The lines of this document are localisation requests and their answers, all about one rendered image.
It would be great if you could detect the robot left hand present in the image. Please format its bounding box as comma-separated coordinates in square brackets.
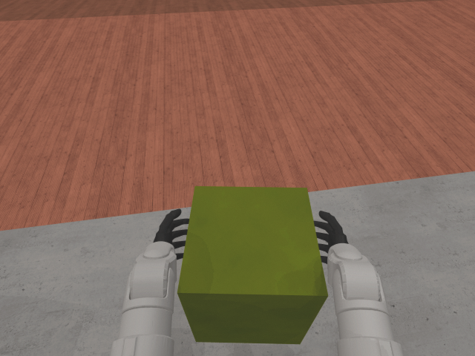
[153, 209, 189, 260]

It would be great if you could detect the robot right hand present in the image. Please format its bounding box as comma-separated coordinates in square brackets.
[314, 211, 349, 264]

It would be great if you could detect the robot right forearm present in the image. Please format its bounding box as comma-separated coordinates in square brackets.
[327, 243, 404, 356]

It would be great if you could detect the carton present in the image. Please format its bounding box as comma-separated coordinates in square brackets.
[177, 186, 328, 344]

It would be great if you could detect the robot left forearm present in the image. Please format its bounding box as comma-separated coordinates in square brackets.
[110, 241, 177, 356]

